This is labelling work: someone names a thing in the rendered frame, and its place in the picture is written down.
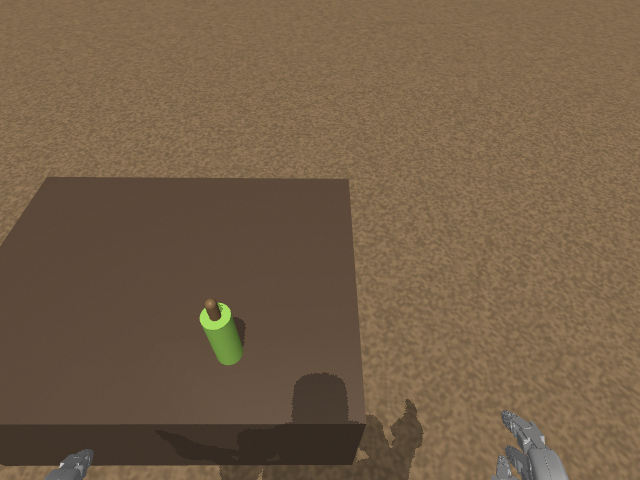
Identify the left robot hand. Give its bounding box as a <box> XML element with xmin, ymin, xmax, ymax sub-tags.
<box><xmin>44</xmin><ymin>449</ymin><xmax>94</xmax><ymax>480</ymax></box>

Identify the right robot hand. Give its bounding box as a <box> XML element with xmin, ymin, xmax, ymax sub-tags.
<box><xmin>491</xmin><ymin>410</ymin><xmax>569</xmax><ymax>480</ymax></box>

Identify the bottle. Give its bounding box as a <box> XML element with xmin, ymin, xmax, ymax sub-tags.
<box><xmin>200</xmin><ymin>298</ymin><xmax>243</xmax><ymax>365</ymax></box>

